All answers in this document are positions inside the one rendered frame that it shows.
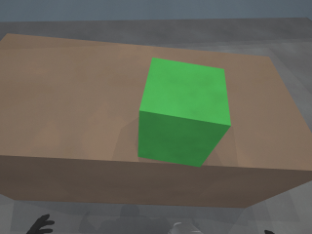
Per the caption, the robot right thigh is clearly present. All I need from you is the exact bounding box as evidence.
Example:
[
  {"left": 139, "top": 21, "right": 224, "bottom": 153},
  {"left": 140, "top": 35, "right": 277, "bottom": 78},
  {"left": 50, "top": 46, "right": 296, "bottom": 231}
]
[{"left": 168, "top": 223, "right": 203, "bottom": 234}]

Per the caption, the carton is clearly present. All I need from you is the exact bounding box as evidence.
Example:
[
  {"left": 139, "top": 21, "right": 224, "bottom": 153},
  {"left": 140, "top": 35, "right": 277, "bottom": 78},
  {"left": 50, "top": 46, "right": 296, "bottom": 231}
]
[{"left": 137, "top": 58, "right": 231, "bottom": 168}]

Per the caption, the left robot hand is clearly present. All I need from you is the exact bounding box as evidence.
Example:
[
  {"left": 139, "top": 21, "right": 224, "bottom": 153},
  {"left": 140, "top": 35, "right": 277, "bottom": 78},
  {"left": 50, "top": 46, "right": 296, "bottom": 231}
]
[{"left": 26, "top": 214, "right": 55, "bottom": 234}]

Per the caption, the pedestal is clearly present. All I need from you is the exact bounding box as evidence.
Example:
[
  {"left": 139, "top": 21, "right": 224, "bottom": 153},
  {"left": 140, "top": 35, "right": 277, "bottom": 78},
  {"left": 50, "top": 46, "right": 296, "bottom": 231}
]
[{"left": 0, "top": 33, "right": 312, "bottom": 209}]

